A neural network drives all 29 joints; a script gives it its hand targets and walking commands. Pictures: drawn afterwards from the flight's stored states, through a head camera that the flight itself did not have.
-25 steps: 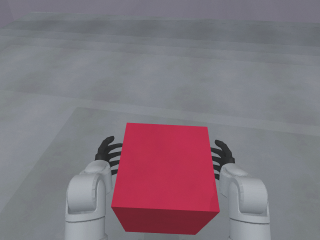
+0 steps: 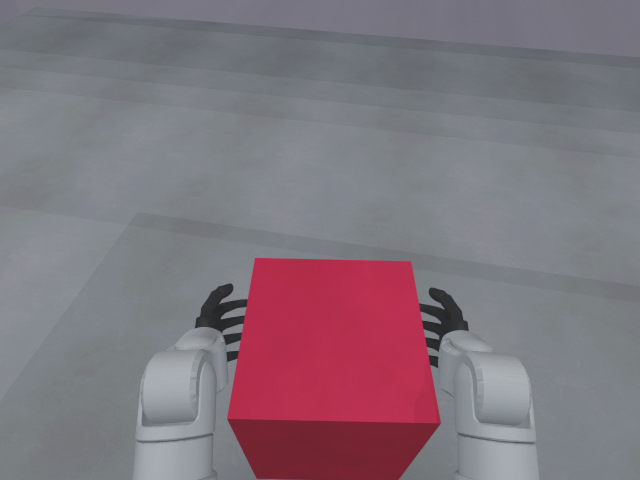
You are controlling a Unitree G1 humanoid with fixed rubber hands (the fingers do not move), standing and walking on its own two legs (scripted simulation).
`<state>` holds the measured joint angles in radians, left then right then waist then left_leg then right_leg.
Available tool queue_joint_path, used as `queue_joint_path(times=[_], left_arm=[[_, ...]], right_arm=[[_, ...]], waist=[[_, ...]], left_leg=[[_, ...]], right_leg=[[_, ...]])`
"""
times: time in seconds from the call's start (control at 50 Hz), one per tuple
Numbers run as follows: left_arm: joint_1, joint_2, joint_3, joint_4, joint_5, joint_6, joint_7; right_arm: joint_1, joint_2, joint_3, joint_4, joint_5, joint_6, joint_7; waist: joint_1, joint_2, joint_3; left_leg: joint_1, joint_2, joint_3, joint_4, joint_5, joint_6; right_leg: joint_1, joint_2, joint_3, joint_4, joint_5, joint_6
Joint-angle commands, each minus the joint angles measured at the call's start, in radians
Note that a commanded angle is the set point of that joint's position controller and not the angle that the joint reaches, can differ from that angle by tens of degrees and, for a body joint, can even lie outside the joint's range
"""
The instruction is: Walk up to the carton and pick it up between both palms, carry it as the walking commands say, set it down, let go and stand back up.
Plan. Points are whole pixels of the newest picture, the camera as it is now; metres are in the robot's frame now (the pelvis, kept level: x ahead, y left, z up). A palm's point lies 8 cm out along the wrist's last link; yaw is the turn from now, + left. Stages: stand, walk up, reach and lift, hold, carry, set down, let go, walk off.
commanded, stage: carry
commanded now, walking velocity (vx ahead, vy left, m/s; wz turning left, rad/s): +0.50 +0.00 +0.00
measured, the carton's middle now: (329, 375) +0.26 +0.00 -0.02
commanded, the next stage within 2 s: none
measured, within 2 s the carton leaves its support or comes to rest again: neither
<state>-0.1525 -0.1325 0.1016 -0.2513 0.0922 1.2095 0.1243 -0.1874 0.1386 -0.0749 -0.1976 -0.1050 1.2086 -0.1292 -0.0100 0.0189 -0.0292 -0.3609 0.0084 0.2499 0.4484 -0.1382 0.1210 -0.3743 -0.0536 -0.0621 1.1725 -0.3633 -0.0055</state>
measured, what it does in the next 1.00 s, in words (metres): walks ahead: right foot, then left foot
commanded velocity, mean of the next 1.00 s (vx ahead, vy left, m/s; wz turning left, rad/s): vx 0.40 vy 0.00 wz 0.00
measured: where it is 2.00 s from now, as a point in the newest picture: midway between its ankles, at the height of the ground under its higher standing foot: (319, 294)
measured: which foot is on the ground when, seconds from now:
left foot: down 0.00-0.46, up 0.48-0.92, down 0.94-1.00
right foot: up 0.00-0.42, down 0.44-0.96, up 0.98-1.00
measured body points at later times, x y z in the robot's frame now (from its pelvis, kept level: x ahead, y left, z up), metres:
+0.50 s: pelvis +0.35 -0.02 -0.01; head +0.37 -0.03 +0.44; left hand +0.63 +0.14 +0.05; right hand +0.65 -0.14 +0.04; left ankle +0.13 +0.06 -0.66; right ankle +0.46 -0.07 -0.73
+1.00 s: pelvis +0.71 +0.05 -0.01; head +0.70 +0.04 +0.44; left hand +0.99 +0.19 +0.07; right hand +0.99 -0.09 +0.06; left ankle +0.82 +0.12 -0.74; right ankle +0.50 -0.07 -0.67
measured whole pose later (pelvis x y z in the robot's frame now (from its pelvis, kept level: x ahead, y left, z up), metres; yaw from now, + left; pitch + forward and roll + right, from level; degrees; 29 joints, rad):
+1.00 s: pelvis +0.71 +0.05 -0.01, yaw +3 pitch +3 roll +1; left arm -0.22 -0.14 0.13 -0.27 0.11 1.21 0.11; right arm -0.22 0.14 -0.08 -0.24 -0.11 1.20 -0.13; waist -0.05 0.00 -0.08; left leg -0.46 0.00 0.26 0.47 -0.08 0.14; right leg -0.10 -0.08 -0.11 0.87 -0.45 0.03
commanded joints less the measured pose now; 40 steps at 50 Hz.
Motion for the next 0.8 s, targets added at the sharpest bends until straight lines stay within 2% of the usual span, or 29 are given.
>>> queue_joint_path(times=[0.0,0.06,0.1,0.18,0.26,0.28,0.32,0.34,0.36,0.38,0.4,0.42,0.44,0.46,0.48,0.5,0.52,0.56,0.58,0.64,0.7,0.78], left_arm=[[-0.550,-1.022,-0.757,-0.165,-0.422,-0.050,-0.274],[-0.528,-1.007,-0.747,-0.198,-0.389,-0.060,-0.252],[-0.523,-0.993,-0.759,-0.204,-0.382,-0.051,-0.242],[-0.499,-0.969,-0.794,-0.194,-0.395,-0.029,-0.238],[-0.493,-0.935,-0.788,-0.174,-0.413,-0.005,-0.249],[-0.496,-0.930,-0.782,-0.165,-0.416,0.001,-0.253],[-0.505,-0.919,-0.767,-0.157,-0.419,0.008,-0.258],[-0.499,-0.915,-0.754,-0.149,-0.417,0.013,-0.262],[-0.488,-0.921,-0.742,-0.140,-0.414,0.013,-0.264],[-0.460,-0.925,-0.728,-0.131,-0.412,0.013,-0.267],[-0.480,-0.921,-0.713,-0.139,-0.410,0.009,-0.269],[-0.496,-0.945,-0.704,-0.136,-0.401,0.007,-0.270],[-0.527,-0.967,-0.740,-0.164,-0.413,-0.006,-0.271],[-0.524,-0.996,-0.757,-0.193,-0.425,-0.016,-0.268],[-0.536,-1.011,-0.753,-0.205,-0.424,-0.023,-0.268],[-0.534,-1.018,-0.736,-0.216,-0.417,-0.035,-0.267],[-0.528,-1.017,-0.721,-0.240,-0.416,-0.046,-0.264],[-0.521,-1.021,-0.726,-0.255,-0.433,-0.050,-0.270],[-0.514,-1.018,-0.728,-0.254,-0.436,-0.049,-0.273],[-0.494,-0.985,-0.735,-0.265,-0.442,-0.050,-0.283],[-0.463,-0.952,-0.714,-0.229,-0.430,-0.040,-0.291],[-0.426,-0.917,-0.686,-0.159,-0.408,-0.014,-0.298]], right_arm=[[-0.504,1.014,0.713,-0.198,0.458,-0.059,0.284],[-0.472,0.980,0.733,-0.225,0.460,-0.062,0.291],[-0.448,0.957,0.719,-0.221,0.451,-0.057,0.298],[-0.426,0.907,0.680,-0.229,0.436,-0.041,0.305],[-0.396,0.881,0.658,-0.199,0.411,-0.013,0.298],[-0.398,0.878,0.656,-0.193,0.408,-0.007,0.295],[-0.417,0.876,0.657,-0.192,0.404,0.001,0.289],[-0.426,0.877,0.660,-0.190,0.402,0.004,0.286],[-0.440,0.883,0.666,-0.193,0.404,0.006,0.283],[-0.465,0.884,0.666,-0.201,0.402,0.008,0.280],[-0.476,0.902,0.671,-0.215,0.404,0.009,0.279],[-0.481,0.932,0.682,-0.199,0.400,0.006,0.283],[-0.498,0.948,0.690,-0.209,0.410,-0.001,0.282],[-0.519,0.948,0.688,-0.245,0.424,-0.012,0.282],[-0.515,0.967,0.681,-0.235,0.430,-0.020,0.284],[-0.536,0.991,0.694,-0.260,0.451,-0.032,0.287],[-0.534,1.012,0.709,-0.277,0.464,-0.042,0.287],[-0.514,1.029,0.717,-0.279,0.457,-0.051,0.277],[-0.497,1.030,0.715,-0.276,0.441,-0.053,0.272],[-0.442,1.017,0.714,-0.269,0.407,-0.057,0.256],[-0.422,0.998,0.714,-0.254,0.390,-0.047,0.247],[-0.412,0.970,0.708,-0.216,0.375,-0.022,0.246]], waist=[[0.000,0.043,-0.334],[0.007,0.104,-0.310],[0.006,0.144,-0.265],[-0.003,0.156,-0.201],[-0.019,0.124,-0.166],[-0.020,0.122,-0.166],[-0.017,0.123,-0.206],[-0.007,0.135,-0.247],[0.014,0.104,-0.330],[0.051,0.022,-0.444],[0.042,-0.187,-0.549],[0.022,-0.223,-0.498],[0.032,-0.179,-0.518],[0.028,-0.133,-0.488],[0.030,-0.092,-0.450],[0.028,-0.065,-0.439],[0.030,-0.079,-0.429],[0.029,-0.110,-0.427],[0.026,-0.113,-0.423],[0.023,-0.149,-0.364],[0.023,-0.173,-0.273],[0.032,-0.224,-0.188]], left_leg=[[0.371,0.296,-0.332,-0.279,-0.040,0.011],[0.405,0.260,-0.257,-0.308,-0.038,0.013],[0.419,0.234,-0.215,-0.316,0.017,0.006],[0.545,0.205,-0.154,-0.261,0.363,-0.011],[0.608,0.199,-0.126,-0.210,0.566,-0.017],[0.612,0.201,-0.114,-0.189,0.631,-0.019],[0.606,0.196,-0.079,-0.087,0.851,-0.031],[0.584,0.186,-0.047,0.007,0.875,-0.049],[0.503,0.152,0.006,0.167,0.847,-0.085],[0.271,0.118,0.006,0.400,0.617,-0.114],[-0.029,0.040,-0.047,0.676,0.091,-0.116],[-0.256,-0.037,-0.133,0.777,-0.394,-0.100],[-0.367,-0.011,-0.227,0.882,-0.354,-0.096],[-0.365,0.030,-0.246,0.872,-0.304,-0.093],[-0.324,0.064,-0.247,0.784,-0.263,-0.089],[-0.276,0.079,-0.251,0.711,-0.227,-0.095],[-0.260,0.085,-0.244,0.650,-0.202,-0.103],[-0.253,0.083,-0.210,0.598,-0.152,-0.110],[-0.265,0.087,-0.197,0.576,-0.127,-0.114],[-0.315,0.088,-0.151,0.469,-0.021,-0.127],[-0.308,0.064,-0.096,0.328,0.068,-0.132],[-0.280,0.026,-0.010,0.165,0.099,-0.122]], right_leg=[[-0.209,-0.061,-0.005,-0.135,0.104,0.014],[-0.254,-0.061,-0.041,-0.258,0.187,0.031],[-0.280,-0.056,-0.065,-0.344,0.259,0.037],[-0.348,-0.026,-0.112,-0.467,0.318,0.030],[-0.327,0.015,-0.161,-0.592,0.341,0.005],[-0.298,0.028,-0.175,-0.628,0.340,-0.003],[-0.166,0.078,-0.210,-0.705,0.352,-0.020],[-0.053,0.097,-0.230,-0.752,0.378,-0.027],[0.173,0.107,-0.234,-0.813,0.429,-0.039],[0.487,-0.009,-0.088,-0.772,0.471,-0.083],[0.766,-0.267,0.309,-0.727,0.519,-0.173],[0.867,-0.373,0.505,-0.768,0.611,-0.221],[0.912,-0.387,0.469,-0.763,0.661,-0.281],[0.809,-0.345,0.387,-0.788,0.692,-0.250],[0.696,-0.317,0.299,-0.833,0.629,-0.207],[0.603,-0.285,0.246,-0.866,0.545,-0.167],[0.554,-0.274,0.206,-0.897,0.488,-0.148],[0.517,-0.270,0.133,-0.955,0.417,-0.143],[0.526,-0.269,0.110,-0.971,0.424,-0.144],[0.549,-0.231,0.029,-0.990,0.504,-0.113],[0.536,-0.179,-0.042,-0.990,0.645,-0.071],[0.568,-0.154,-0.094,-0.960,0.819,-0.063]])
